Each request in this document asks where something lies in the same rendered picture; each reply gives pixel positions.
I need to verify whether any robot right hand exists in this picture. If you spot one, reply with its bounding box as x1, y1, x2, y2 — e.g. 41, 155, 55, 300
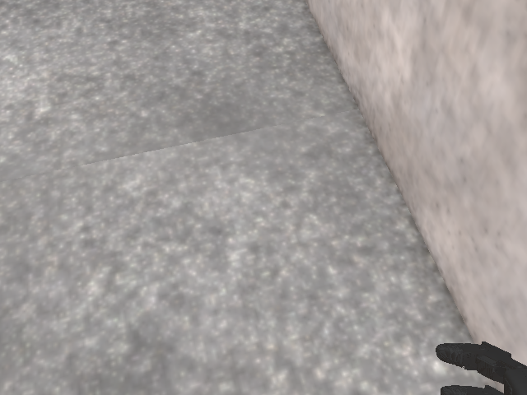
436, 342, 527, 395

